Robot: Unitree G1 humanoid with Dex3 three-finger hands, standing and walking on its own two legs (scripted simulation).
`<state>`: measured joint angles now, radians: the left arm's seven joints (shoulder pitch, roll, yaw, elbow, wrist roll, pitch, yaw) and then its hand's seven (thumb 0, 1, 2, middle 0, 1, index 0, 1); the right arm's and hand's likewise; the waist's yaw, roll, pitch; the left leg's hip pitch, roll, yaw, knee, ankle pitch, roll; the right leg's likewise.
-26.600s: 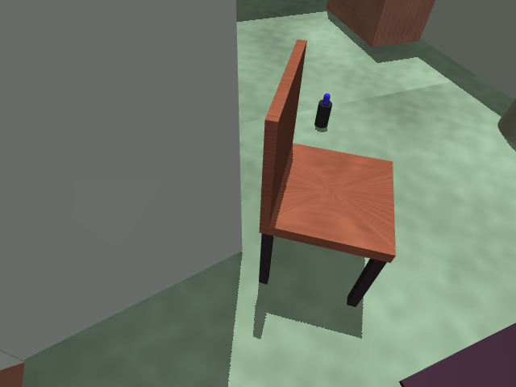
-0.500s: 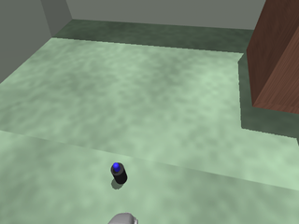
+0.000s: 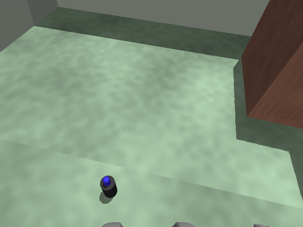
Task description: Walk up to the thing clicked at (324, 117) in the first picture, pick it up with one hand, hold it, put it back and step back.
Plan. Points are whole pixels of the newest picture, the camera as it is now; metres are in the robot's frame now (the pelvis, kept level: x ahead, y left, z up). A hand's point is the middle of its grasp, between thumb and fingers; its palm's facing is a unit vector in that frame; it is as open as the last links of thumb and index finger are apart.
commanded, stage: walk up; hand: left
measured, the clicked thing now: (108, 185) +0.41 +0.22 -0.64
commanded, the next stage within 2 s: stand in 1.34 s
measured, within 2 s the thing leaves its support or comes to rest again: neither
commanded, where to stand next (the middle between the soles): +0.06 +0.00 m, yaw +0 degrees
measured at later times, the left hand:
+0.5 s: hand (62, 226) +0.14 +0.24 -0.13, palm faces -0.02 -0.95 -0.32, open 7.4 cm
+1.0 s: hand out of the picture +0.10 +0.24 -0.13, palm faces -0.01 -0.95 -0.33, open 7.4 cm
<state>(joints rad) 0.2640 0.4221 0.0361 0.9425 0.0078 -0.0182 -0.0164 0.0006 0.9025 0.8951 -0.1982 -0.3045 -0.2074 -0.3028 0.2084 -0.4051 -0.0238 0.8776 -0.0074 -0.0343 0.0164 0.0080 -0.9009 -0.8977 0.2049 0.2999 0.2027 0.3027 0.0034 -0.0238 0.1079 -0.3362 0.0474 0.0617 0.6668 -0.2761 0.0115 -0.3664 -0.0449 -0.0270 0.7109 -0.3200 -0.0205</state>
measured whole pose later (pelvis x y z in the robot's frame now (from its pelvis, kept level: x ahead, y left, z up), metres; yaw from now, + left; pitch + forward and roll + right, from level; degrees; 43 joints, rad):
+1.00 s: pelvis +0.04 -0.01 +0.03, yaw -1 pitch -2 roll +0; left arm 0.10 0.35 0.01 1.19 0.01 -0.01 -0.02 0.00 0.90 0.90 -0.20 -0.30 -0.21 -0.30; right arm 0.06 -0.35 0.00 1.18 0.00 -0.02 0.01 0.01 -0.90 -0.90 0.20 0.30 0.20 0.30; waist 0.01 0.00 0.06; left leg -0.13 0.04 0.05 0.33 -0.16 -0.02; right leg -0.14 -0.02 -0.03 0.32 -0.14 0.02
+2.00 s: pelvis +0.05 -0.02 +0.03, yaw +0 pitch -2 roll +0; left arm 0.10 0.35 0.00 1.14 0.01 -0.01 -0.01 0.00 0.90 0.90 -0.20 -0.30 -0.21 -0.30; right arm 0.09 -0.35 0.00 1.16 -0.01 -0.01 0.01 0.01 -0.91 -0.90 0.20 0.30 0.20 0.30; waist 0.00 0.00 0.05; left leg -0.11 0.04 0.03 0.31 -0.17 -0.03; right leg -0.12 -0.02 -0.04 0.32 -0.16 0.00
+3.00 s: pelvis +0.06 -0.02 +0.03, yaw +0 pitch -2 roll +0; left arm 0.11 0.35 0.00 1.14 0.01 -0.01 -0.01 0.00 0.90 0.90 -0.20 -0.30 -0.21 -0.30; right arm 0.11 -0.36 0.01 1.15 -0.01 -0.01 0.01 0.01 -0.91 -0.90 0.20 0.30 0.20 0.30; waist 0.00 0.01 0.04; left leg -0.09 0.05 0.04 0.30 -0.17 -0.04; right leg -0.12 -0.01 -0.04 0.32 -0.17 0.00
